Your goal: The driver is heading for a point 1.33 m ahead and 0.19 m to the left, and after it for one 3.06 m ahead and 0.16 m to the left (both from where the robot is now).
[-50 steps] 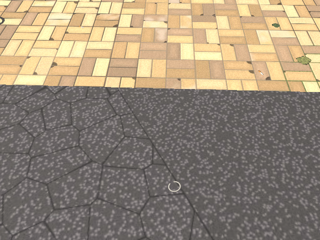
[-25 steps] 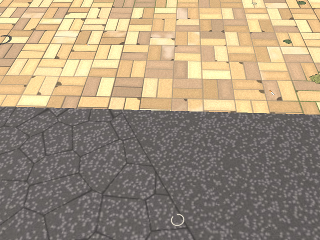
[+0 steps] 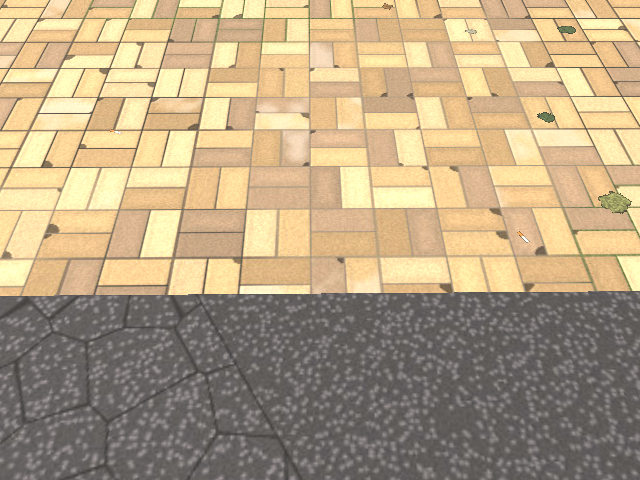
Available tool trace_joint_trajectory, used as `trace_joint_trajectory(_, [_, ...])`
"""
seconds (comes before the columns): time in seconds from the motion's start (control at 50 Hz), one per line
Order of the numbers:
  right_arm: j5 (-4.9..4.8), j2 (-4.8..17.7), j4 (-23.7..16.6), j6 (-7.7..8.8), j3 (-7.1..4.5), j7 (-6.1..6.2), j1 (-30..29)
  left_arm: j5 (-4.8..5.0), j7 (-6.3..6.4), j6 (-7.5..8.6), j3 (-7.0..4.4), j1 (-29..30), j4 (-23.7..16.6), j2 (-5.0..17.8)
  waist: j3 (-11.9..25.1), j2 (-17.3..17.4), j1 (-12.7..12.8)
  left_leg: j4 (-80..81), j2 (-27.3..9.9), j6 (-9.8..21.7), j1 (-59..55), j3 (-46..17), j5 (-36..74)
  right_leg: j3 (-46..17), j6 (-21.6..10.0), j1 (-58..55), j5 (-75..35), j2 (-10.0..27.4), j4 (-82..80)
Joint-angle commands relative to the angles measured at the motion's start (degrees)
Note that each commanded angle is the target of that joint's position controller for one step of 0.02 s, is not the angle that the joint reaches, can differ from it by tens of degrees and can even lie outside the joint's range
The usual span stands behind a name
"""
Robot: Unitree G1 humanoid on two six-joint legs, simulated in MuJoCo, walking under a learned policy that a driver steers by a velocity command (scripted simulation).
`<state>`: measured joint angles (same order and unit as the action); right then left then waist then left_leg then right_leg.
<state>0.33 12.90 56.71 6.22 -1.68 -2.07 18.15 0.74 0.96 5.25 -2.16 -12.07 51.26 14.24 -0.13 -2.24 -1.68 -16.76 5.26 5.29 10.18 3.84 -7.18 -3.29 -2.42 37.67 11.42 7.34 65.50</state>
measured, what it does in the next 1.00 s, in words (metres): walks ahead, turning left: right foot, then left foot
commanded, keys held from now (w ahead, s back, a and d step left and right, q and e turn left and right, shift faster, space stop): w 0.26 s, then no key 0.04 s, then q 0.70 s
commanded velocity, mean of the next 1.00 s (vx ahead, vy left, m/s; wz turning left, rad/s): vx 0.24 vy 0.00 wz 0.28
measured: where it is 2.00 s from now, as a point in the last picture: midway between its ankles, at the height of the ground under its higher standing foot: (310, 356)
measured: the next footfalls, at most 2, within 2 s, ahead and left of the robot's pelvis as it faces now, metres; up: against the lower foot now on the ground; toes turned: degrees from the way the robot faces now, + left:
right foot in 0.30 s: +0.34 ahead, -0.17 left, +0.00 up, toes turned -3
left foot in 0.92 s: +0.36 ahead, +0.11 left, +0.00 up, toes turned +21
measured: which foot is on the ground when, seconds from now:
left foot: down 0.00-0.32, up 0.34-0.90, down 0.92-1.00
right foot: up 0.00-0.28, down 0.30-0.94, up 0.96-1.00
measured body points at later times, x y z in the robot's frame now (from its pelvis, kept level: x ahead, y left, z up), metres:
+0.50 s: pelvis +0.25 -0.09 +0.00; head +0.29 -0.10 +0.45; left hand +0.34 +0.17 -0.12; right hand +0.32 -0.33 -0.15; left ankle +0.22 +0.08 -0.65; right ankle +0.30 -0.17 -0.74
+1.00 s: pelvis +0.34 +0.00 +0.00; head +0.37 +0.01 +0.45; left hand +0.37 +0.31 -0.10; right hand +0.55 -0.22 -0.11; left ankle +0.32 +0.09 -0.74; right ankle +0.30 -0.16 -0.71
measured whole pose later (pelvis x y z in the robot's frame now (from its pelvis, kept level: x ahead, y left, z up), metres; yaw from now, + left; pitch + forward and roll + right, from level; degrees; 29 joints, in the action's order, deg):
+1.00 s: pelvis +0.34 +0.00 +0.00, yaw +21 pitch +1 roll -2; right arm 2.7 17.0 47.7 6.4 -4.4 -2.1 10.2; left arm -2.7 2.4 4.4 -5.7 -9.8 42.2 15.4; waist -2.5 1.5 -0.2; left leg -24.1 -0.1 3.2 14.9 0.5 -10.7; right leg 9.5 2.4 10.3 32.2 5.0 38.0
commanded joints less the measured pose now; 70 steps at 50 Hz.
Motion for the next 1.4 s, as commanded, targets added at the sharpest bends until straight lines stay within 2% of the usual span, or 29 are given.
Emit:
trace_joint_trajectory(0.02, [-0.03,7.5,-3.1,1.04,-1.17,1.13,-2.2,-0.73,0.43,-0.23,-0.82,-2.1,-2.4,2.7,-3.2,4.5,2.7,12.0,-16.0,9.8,5.9,-12.1,3.4,-0.1,1.6,1.6,-8.9,2.5,-7.6])
trace_joint_trajectory(0.1, [-0.92,9.1,-2.1,0.26,-1.43,2.05,2.4,-0.25,-0.30,0.48,-0.45,7.1,-4.8,1.7,-3.1,4.4,-0.6,11.1,-15.2,7.3,0.6,-9.5,4.6,1.9,2.1,0.4,-17.5,0.0,-24.3])
trace_joint_trajectory(0.2, [-1.51,9.7,-0.2,-0.91,-1.79,2.22,6.6,0.53,-2.04,0.97,-0.15,14.3,-7.6,2.3,-4.7,5.2,-2.8,7.3,-18.5,6.5,-8.3,-10.1,3.2,2.5,1.2,0.2,-13.1,-1.8,-33.3])
trace_joint_trajectory(0.24, [-1.56,10.3,-0.1,-1.50,-2.14,2.35,6.3,0.56,-2.67,1.48,-0.47,13.5,-8.1,3.5,-4.1,5.8,-1.6,4.4,-20.0,5.7,-11.0,-10.9,5.3,2.8,-0.4,-2.5,-8.4,-2.6,-35.6])
trace_joint_trajectory(0.28, [-1.30,10.3,-0.6,-2.22,-2.06,2.43,4.0,0.12,-2.68,1.93,-1.94,5.1,-6.0,6.1,0.2,6.3,3.6,-6.4,-17.4,3.5,-10.9,-8.6,22.4,5.4,-2.5,-14.8,-6.7,-5.9,-38.7])
trace_joint_trajectory(0.3, [-0.56,8.4,-1.2,-2.41,-1.31,2.52,4.0,-0.48,-2.37,2.19,-3.45,-4.9,-3.2,9.7,7.5,4.7,7.4,-19.8,-13.4,1.2,-6.1,-5.6,25.9,3.6,-4.8,-29.2,-13.4,-4.1,-37.6])
trace_joint_trajectory(0.32, [0.14,3.0,-2.6,-1.68,0.50,2.36,8.4,-2.34,-2.01,2.16,-4.77,-13.1,-2.2,16.0,17.2,-6.5,7.5,-43.0,-5.6,-3.2,15.0,-1.6,6.3,-15.7,-12.2,-53.2,-25.6,11.2,-36.4])
trace_joint_trajectory(0.34, [-0.72,1.0,-0.8,-0.44,1.29,2.12,12.6,-2.04,-2.17,1.56,-4.26,-15.2,-1.4,14.1,24.4,-14.9,7.0,-56.5,0.5,-4.9,25.2,-8.4,-27.3,-32.5,-18.2,-59.9,-33.3,19.2,-42.7])
trace_joint_trajectory(0.36, [-2.12,7.8,-0.6,0.03,-0.55,2.14,10.2,-1.52,-2.27,1.45,-2.85,-11.6,-2.4,9.5,19.0,-8.0,6.9,-61.6,-2.7,-4.3,27.2,-13.9,-26.3,-25.1,-15.5,-52.8,-36.8,17.3,-42.2])
trace_joint_trajectory(0.38, [-2.81,8.7,-2.0,-0.15,-1.04,2.42,5.6,-1.35,-2.21,1.46,-1.96,-5.8,-3.9,7.1,13.1,-4.9,5.1,-60.3,-5.5,-4.2,28.1,-12.2,-22.9,-15.1,-12.9,-45.2,-41.3,14.9,-42.2])
trace_joint_trajectory(0.4, [3.94,6.1,-2.4,0.69,-0.23,1.41,5.7,-4.89,-1.54,2.05,-1.37,-4.6,-1.5,4.5,9.4,-4.5,2.3,-57.1,-9.7,-3.9,25.7,-11.1,-21.1,-11.8,-15.2,-39.1,-37.0,13.4,-46.5])
trace_joint_trajectory(0.42, [4.70,2.7,-2.7,0.43,0.48,1.18,3.7,-4.41,-1.00,2.01,-1.36,-2.3,-2.4,3.5,5.5,-2.1,1.1,-54.1,-11.4,-4.2,24.1,-10.7,-18.9,-7.9,-14.3,-33.4,-36.4,11.7,-49.3])
trace_joint_trajectory(0.46, [3.24,0.6,-1.7,-0.26,0.99,-0.25,5.4,-4.71,-0.94,1.78,-1.52,1.4,-4.7,3.5,5.2,-1.7,-1.1,-51.4,-11.4,-5.8,18.0,-8.5,-13.2,-1.0,-13.7,-27.1,-39.2,9.1,-52.5])
trace_joint_trajectory(0.5, [1.92,3.3,-1.7,-0.56,-0.26,-1.62,5.7,-4.87,-1.13,2.29,-1.89,4.2,-6.6,4.5,5.3,-2.1,-2.0,-50.5,-10.0,-7.5,16.1,-6.3,-6.6,5.3,-13.4,-24.7,-41.7,7.2,-52.9])
trace_joint_trajectory(0.58, [2.38,3.5,-5.7,-1.30,-0.62,-1.82,0.0,-4.46,-0.35,2.80,-3.74,2.2,-6.6,8.4,2.3,-1.8,-0.9,-37.3,-11.1,-9.0,17.7,-4.0,-0.5,10.0,-14.3,-27.1,-40.3,8.0,-53.8])
trace_joint_trajectory(0.68, [2.64,3.4,-9.0,-2.95,0.01,-0.72,-4.0,-4.42,-0.03,2.69,-5.49,-1.0,-6.3,8.9,0.9,-1.2,1.7,-25.9,-12.4,-7.5,22.7,-4.5,-4.1,8.6,-16.9,-40.8,-38.3,14.1,-55.3])
trace_joint_trajectory(0.86, [1.19,5.7,-12.1,-3.53,-1.66,-2.19,-10.6,-3.83,2.68,0.72,-6.96,0.8,-10.1,10.7,1.0,-1.8,3.1,-13.9,-9.5,-4.4,16.6,-0.9,-5.9,14.4,-10.6,-48.2,-24.7,13.2,-53.4])
trace_joint_trajectory(0.92, [0.26,9.0,-12.1,-1.27,-3.58,-2.20,-8.8,-2.79,2.16,-0.61,-6.38,0.3,-9.4,10.0,5.0,1.2,0.5,-2.0,-4.8,1.4,1.4,0.0,14.6,17.4,-4.9,-42.0,-18.8,7.8,-44.5])
trace_joint_trajectory(0.94, [0.54,14.0,-11.8,-0.60,-5.02,-0.96,-4.1,-3.08,2.02,-0.68,-5.04,-2.0,-12.0,5.5,13.5,10.0,1.1,-6.8,-13.8,10.4,-14.0,-9.8,40.9,23.0,1.7,-33.2,-7.3,1.1,-32.9])
trace_joint_trajectory(0.96, [1.20,18.9,-10.5,-0.13,-6.00,0.41,4.7,-3.60,1.99,0.21,-3.20,2.4,-16.7,1.5,19.1,14.9,-2.6,-5.6,-25.3,20.8,-29.6,-30.3,49.1,18.0,6.4,-14.9,28.2,-6.9,-21.9])
trace_joint_trajectory(0.98, [3.92,18.3,-7.9,2.09,-6.83,1.58,7.9,-3.73,0.79,0.69,-2.40,5.9,-16.8,1.8,13.0,6.9,-4.1,-4.4,-26.4,19.0,-29.6,-31.8,41.6,5.5,4.9,-5.0,33.8,-5.4,-17.2])
trace_joint_trajectory(1.0, [3.94,17.6,-8.0,3.27,-7.54,1.88,5.0,-3.44,0.72,0.77,-3.15,7.3,-15.8,4.7,6.5,6.9,-3.5,-3.8,-23.8,15.7,-24.4,-26.7,39.0,2.6,4.5,-0.6,31.4,-3.6,-12.0])
trace_joint_trajectory(1.02, [2.18,15.5,-9.9,2.97,-7.25,1.85,-0.7,-3.58,1.38,0.65,-4.80,3.5,-13.9,9.5,6.5,8.6,-1.0,-3.1,-22.5,15.1,-20.0,-23.2,39.3,2.2,4.8,-2.0,29.3,-2.3,-7.5])
trace_joint_trajectory(1.04, [0.30,13.2,-10.5,2.32,-6.48,1.67,-2.7,-4.16,1.73,0.30,-5.23,1.9,-12.9,10.4,4.7,9.3,0.5,0.3,-21.6,14.2,-13.8,-21.4,31.1,1.9,4.7,-4.8,25.5,-1.4,-6.3])
trace_joint_trajectory(1.08, [-0.26,10.0,-11.9,0.67,-5.02,1.65,-5.5,-4.89,0.78,-0.96,-4.08,-1.4,-10.5,6.6,0.1,8.0,2.7,9.4,-18.3,10.5,-0.8,-17.1,6.8,3.1,4.1,-12.3,12.8,-1.8,-6.2])
trace_joint_trajectory(1.12, [1.11,9.1,-11.4,0.18,-4.36,1.35,-3.9,-4.36,-2.11,-1.94,-3.75,-6.5,-6.5,5.2,-2.4,7.9,2.8,12.9,-16.7,8.1,1.4,-14.5,-3.1,4.6,3.3,-13.5,4.9,-3.0,-6.4])
trace_joint_trajectory(1.16, [2.51,9.6,-11.5,0.55,-4.12,1.27,-2.4,-3.66,-3.98,-1.83,-3.85,-4.2,-6.0,6.2,-3.1,7.3,1.0,12.8,-18.0,7.6,-3.6,-14.8,-5.8,3.6,2.6,-8.4,2.2,-2.1,-10.5])
trace_joint_trajectory(1.24, [3.05,9.1,-10.0,0.91,-3.24,1.23,1.4,-3.84,-3.42,-1.61,-2.45,0.0,-6.6,5.1,-3.5,7.4,-2.2,13.1,-23.4,10.2,-16.6,-16.3,-7.2,-0.3,1.7,2.6,-0.2,-0.9,-18.9])
trace_joint_trajectory(1.4, [3.94,7.8,-7.8,0.39,-1.35,1.16,2.7,-4.37,-4.85,-1.07,-0.47,-0.4,-5.9,2.4,-7.2,7.3,-2.0,14.6,-22.5,8.6,-16.8,-4.9,-3.6,2.7,-1.0,0.0,-6.8,-2.5,-28.2])
Velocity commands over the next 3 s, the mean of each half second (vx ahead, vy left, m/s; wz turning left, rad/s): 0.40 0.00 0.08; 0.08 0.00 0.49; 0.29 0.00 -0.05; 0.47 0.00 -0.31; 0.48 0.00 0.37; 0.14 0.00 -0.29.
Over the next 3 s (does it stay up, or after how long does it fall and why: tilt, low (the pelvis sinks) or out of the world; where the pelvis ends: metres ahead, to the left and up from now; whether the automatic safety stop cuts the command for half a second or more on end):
stays up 1.37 0.15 -0.11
